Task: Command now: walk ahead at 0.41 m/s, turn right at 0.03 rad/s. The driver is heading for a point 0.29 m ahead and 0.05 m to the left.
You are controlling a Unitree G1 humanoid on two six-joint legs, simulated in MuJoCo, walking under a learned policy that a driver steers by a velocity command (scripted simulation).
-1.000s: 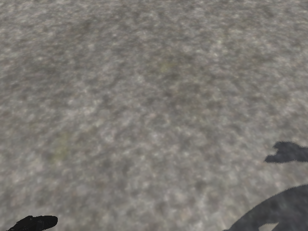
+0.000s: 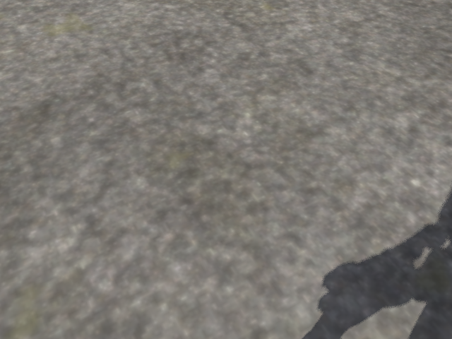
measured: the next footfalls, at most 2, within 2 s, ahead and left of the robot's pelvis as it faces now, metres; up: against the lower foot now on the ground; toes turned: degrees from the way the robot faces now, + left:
right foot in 0.44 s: +0.35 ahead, -0.11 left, +0.00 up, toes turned +1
left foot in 0.74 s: +0.28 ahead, +0.14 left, +0.00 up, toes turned +1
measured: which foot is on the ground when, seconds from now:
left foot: down 0.00-0.46, up 0.48-0.72, down 0.74-1.00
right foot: down 0.00-0.00, up 0.02-0.42, down 0.44-1.00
